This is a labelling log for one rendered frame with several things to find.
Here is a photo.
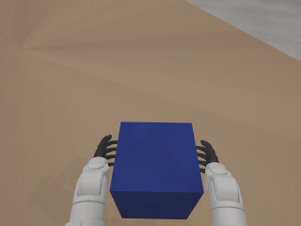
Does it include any carton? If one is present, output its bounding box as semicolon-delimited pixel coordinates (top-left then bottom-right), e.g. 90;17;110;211
109;121;204;219

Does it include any robot left hand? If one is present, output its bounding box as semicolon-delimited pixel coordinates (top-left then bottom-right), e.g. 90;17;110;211
93;135;118;167

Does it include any robot right forearm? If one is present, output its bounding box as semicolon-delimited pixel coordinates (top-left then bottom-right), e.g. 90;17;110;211
204;162;248;226

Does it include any robot left forearm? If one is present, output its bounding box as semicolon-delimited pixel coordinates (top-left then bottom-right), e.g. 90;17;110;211
65;156;109;226

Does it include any robot right hand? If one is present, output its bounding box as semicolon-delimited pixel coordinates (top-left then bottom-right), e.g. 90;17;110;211
196;139;219;174

